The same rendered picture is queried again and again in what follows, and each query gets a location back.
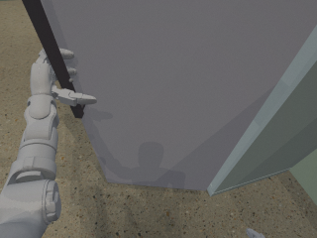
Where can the robot left hand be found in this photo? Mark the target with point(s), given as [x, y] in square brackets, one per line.
[42, 78]

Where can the robot right hand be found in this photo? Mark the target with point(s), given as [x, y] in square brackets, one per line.
[253, 234]

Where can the fridge door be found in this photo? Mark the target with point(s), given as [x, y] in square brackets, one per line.
[177, 82]

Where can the robot left upper arm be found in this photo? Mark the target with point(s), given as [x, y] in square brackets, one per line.
[28, 208]

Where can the robot left forearm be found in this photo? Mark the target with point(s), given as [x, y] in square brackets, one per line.
[38, 147]

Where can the handle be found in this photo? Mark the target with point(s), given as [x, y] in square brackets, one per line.
[44, 31]

